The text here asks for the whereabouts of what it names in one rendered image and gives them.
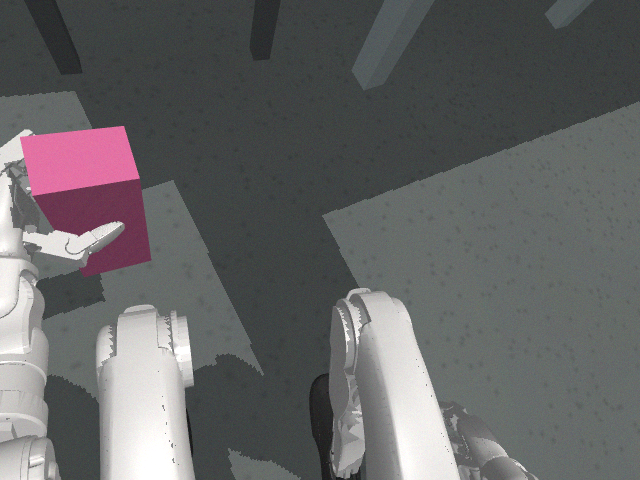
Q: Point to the right robot arm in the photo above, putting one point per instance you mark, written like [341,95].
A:
[505,468]

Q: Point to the carton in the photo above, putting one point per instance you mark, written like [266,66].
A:
[84,179]

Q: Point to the left robot hand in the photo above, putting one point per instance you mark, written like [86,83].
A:
[19,218]

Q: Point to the right robot hand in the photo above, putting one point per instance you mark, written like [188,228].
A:
[476,444]

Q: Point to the right robot foot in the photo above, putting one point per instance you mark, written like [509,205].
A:
[321,415]

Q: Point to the left robot arm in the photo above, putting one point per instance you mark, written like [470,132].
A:
[25,451]

